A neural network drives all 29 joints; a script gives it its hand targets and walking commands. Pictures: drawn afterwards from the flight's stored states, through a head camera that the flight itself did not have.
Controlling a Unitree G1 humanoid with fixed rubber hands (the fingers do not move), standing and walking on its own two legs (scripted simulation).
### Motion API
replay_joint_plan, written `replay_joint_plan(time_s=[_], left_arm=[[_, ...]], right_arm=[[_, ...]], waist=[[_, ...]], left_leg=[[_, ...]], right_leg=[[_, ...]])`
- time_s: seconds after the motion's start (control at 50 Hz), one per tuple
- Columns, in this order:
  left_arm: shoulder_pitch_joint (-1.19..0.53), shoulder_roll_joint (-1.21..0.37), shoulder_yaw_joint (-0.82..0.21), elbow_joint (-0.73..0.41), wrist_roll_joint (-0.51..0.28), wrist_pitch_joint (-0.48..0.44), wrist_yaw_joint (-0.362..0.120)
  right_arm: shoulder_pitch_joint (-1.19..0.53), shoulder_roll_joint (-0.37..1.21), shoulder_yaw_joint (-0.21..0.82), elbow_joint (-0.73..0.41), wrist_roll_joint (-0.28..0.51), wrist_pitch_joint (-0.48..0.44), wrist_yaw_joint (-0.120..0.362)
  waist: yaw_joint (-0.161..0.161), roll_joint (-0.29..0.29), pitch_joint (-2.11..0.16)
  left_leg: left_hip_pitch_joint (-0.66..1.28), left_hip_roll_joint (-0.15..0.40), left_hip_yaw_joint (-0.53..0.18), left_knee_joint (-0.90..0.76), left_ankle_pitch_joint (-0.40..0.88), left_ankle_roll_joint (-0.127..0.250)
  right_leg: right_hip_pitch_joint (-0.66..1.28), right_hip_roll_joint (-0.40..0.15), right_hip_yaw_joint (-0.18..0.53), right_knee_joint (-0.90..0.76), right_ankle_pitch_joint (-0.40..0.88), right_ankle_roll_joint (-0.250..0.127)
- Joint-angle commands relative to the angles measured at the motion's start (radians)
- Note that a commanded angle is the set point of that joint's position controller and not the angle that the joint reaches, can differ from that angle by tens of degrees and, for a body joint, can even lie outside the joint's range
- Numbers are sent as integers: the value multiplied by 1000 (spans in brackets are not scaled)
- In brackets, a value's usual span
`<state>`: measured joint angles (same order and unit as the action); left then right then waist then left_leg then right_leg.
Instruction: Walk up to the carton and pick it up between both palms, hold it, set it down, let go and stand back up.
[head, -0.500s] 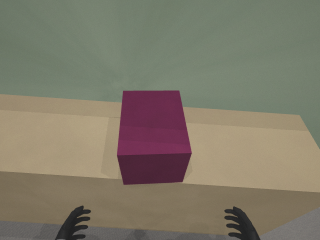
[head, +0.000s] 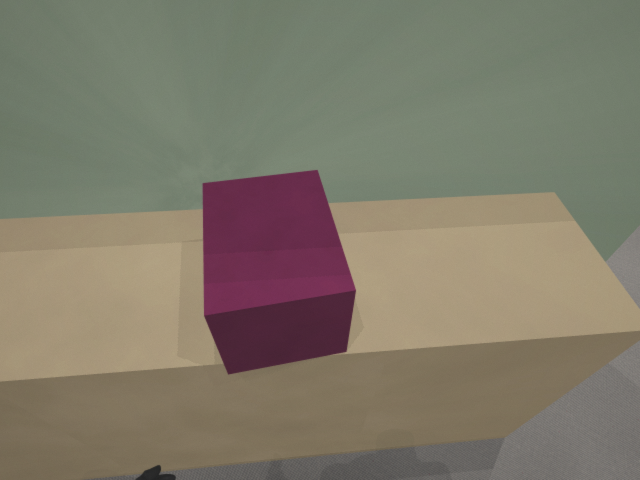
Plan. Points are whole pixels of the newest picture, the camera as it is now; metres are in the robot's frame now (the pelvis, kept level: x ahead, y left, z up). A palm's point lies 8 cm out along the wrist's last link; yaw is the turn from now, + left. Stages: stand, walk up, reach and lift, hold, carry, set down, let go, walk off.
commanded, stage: stand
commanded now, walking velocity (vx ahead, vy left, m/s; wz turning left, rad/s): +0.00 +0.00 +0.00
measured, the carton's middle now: (274, 267) +0.44 +0.06 -0.01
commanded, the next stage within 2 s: none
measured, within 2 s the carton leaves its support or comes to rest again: neither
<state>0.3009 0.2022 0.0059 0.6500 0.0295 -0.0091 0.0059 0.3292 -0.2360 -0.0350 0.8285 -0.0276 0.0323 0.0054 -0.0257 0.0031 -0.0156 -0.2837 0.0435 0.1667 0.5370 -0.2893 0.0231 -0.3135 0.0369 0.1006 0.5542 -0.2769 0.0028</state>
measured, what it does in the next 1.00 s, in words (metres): stands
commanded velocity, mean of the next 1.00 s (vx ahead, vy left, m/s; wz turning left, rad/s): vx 0.00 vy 0.00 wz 0.00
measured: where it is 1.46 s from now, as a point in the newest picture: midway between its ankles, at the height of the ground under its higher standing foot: outside the picture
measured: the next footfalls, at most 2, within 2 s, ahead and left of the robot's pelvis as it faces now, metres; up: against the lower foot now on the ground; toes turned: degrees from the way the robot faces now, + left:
none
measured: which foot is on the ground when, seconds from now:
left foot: down 0.00-1.00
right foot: down 0.00-1.00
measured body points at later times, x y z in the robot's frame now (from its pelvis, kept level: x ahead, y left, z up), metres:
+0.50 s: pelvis +0.00 +0.00 +0.00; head +0.01 +0.00 +0.45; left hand +0.10 +0.24 -0.12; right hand +0.03 -0.26 -0.14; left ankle +0.00 +0.10 -0.73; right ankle +0.01 -0.12 -0.73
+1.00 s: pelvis +0.00 +0.00 +0.00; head +0.01 -0.01 +0.45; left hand +0.06 +0.24 -0.13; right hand -0.01 -0.25 -0.15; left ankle -0.01 +0.10 -0.73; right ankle +0.01 -0.12 -0.73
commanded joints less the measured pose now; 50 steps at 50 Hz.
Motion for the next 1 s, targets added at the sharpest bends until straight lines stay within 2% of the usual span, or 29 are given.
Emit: replay_joint_plan(time_s=[0.0,0.02,0.08,0.1,0.12,0.14,0.16,0.18,0.22,0.24,0.28,0.3,0.32,0.34,0.36,0.4,0.42,0.46,0.5,0.52,0.54,0.58,0.6,0.62,0.64,0.7,0.82,0.9,0.98], left_arm=[[14,113,36,-76,0,-17,14],[7,98,33,-77,-1,-17,13],[23,83,29,-62,-5,-14,12],[30,75,26,-60,-5,-13,12],[28,73,25,-56,-6,-13,13],[43,86,28,-51,-3,-12,13],[32,87,29,-42,-1,-12,11],[18,103,35,-48,3,-12,12],[14,107,35,-44,1,-16,16],[1,115,39,-43,0,-19,15],[17,100,36,-32,-3,-19,18],[23,101,33,-21,-1,-18,22],[14,105,36,-19,1,-16,21],[19,91,32,-14,-4,-14,23],[45,84,32,-1,-5,-13,21],[41,76,29,7,-1,-11,25],[33,73,27,9,-1,-11,25],[49,84,29,29,1,-13,23],[32,97,33,35,-2,-13,27],[31,84,29,37,-1,-16,29],[37,107,34,51,0,-13,27],[32,113,34,62,-1,-13,30],[51,112,34,71,-3,-10,31],[42,98,32,77,0,-9,32],[43,100,35,88,-11,-8,34],[42,80,32,109,-11,-3,36],[49,90,35,164,-8,-1,37],[38,93,35,192,-8,-3,40],[29,90,33,222,-10,-3,40]], right_arm=[[30,-130,-31,-51,-1,-16,-10],[32,-138,-34,-42,0,-16,-11],[37,-123,-30,-29,-1,-17,-11],[29,-134,-30,-27,-2,-11,-13],[21,-137,-33,-22,-3,-6,-14],[11,-123,-32,-26,-2,-6,-12],[6,-127,-33,-25,-2,-9,-11],[17,-116,-30,-17,1,-11,-11],[16,-118,-32,-13,3,-12,-12],[8,-119,-32,-12,7,-12,-11],[29,-116,-30,5,5,-11,-12],[21,-124,-36,14,3,-11,-13],[32,-123,-33,16,4,-13,-12],[20,-119,-34,18,0,-14,-14],[9,-122,-34,20,4,-13,-16],[17,-126,-38,41,4,-6,-21],[5,-125,-38,35,3,-5,-23],[0,-110,-32,42,6,-4,-24],[33,-108,-33,58,12,-4,-22],[15,-117,-38,62,7,-4,-21],[4,-100,-29,60,8,-5,-18],[14,-103,-29,78,9,-8,-18],[9,-104,-28,77,7,-9,-18],[30,-103,-28,87,7,-9,-18],[14,-112,-33,82,7,-10,-21],[5,-113,-32,100,6,-11,-30],[15,-97,-32,135,10,-4,-36],[33,-78,-30,159,10,-2,-34],[46,-66,-27,180,9,-5,-33]], waist=[[4,-64,-21],[5,-9,-22],[11,6,13],[19,15,42],[16,-8,44],[19,2,29],[16,-19,22],[6,-34,3],[2,-10,-9],[-1,-42,-31],[0,-23,-2],[5,-53,-7],[-2,-38,-25],[4,-5,12],[18,5,-11],[15,17,8],[12,12,4],[15,-34,14],[-1,-70,-17],[4,-29,2],[4,-57,23],[4,-19,21],[10,-55,15],[2,-24,11],[-5,-9,-13],[6,27,8],[3,-10,42],[-3,-39,44],[-4,-42,48]], left_leg=[[87,79,-120,-94,17,41],[95,87,-115,-99,30,42],[47,118,-135,-152,10,54],[16,117,-134,-167,-17,55],[8,113,-127,-163,-50,54],[29,104,-118,-157,-58,50],[28,95,-108,-145,-59,43],[70,93,-102,-131,-33,44],[85,82,-94,-117,-10,40],[110,76,-92,-96,7,40],[105,84,-101,-109,10,41],[121,90,-98,-103,24,45],[118,93,-101,-115,21,46],[97,101,-107,-132,28,49],[106,104,-108,-144,18,54],[78,117,-104,-163,-1,57],[86,122,-103,-164,-18,58],[120,108,-85,-131,15,52],[132,83,-80,-108,33,47],[151,72,-73,-100,37,41],[145,87,-80,-106,59,41],[119,85,-80,-117,33,39],[142,89,-82,-120,27,44],[129,86,-75,-114,22,38],[169,94,-105,-141,47,47],[124,148,-127,-196,41,71],[126,102,-88,-172,4,51],[158,85,-84,-151,9,43],[175,83,-88,-152,21,39]], right_leg=[[-75,-76,75,-99,155,-59],[-75,-69,62,-83,178,-55],[-54,-48,24,-42,161,-36],[-52,-46,35,-47,156,-38],[-43,-55,43,-58,149,-43],[-52,-55,54,-62,145,-43],[-49,-57,58,-71,152,-42],[-51,-61,64,-79,169,-44],[-67,-68,81,-90,201,-52],[-63,-76,88,-100,193,-54],[-81,-71,85,-100,181,-51],[-80,-68,85,-95,198,-52],[-66,-64,77,-91,184,-49],[-72,-56,67,-74,190,-44],[-73,-53,67,-64,184,-44],[-53,-45,47,-51,185,-39],[-43,-47,42,-57,187,-37],[-63,-62,70,-77,223,-47],[-50,-74,100,-97,240,-56],[-81,-79,114,-115,212,-55],[-92,-73,100,-113,232,-54],[-63,-71,93,-116,214,-52],[-74,-69,95,-119,195,-48],[-52,-70,90,-117,202,-48],[-66,-57,97,-89,219,-41],[-26,-37,34,-50,194,-24],[-29,-56,75,-93,244,-38],[-58,-69,113,-133,197,-48],[-70,-71,125,-160,156,-50]])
